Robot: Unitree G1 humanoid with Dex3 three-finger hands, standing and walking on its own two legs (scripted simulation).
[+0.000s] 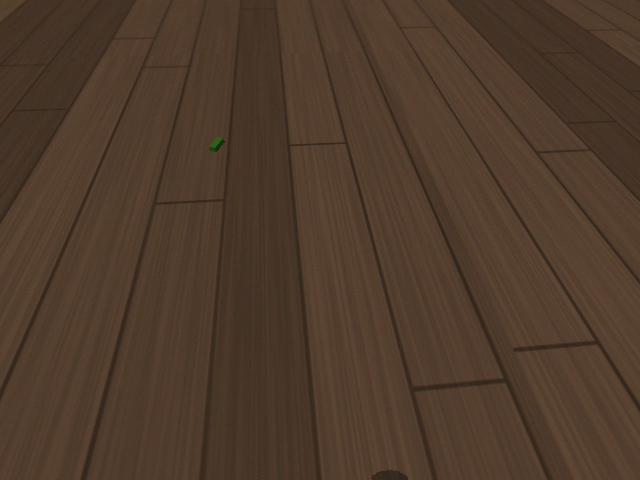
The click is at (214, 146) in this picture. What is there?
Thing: small brick
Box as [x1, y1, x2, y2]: [209, 137, 223, 151]
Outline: 223,139 217,137 209,146 210,150 215,151 223,142
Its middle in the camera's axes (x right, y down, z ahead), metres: -0.53 -0.49 +2.09
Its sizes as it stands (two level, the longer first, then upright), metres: 0.096 0.036 0.027
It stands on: the floor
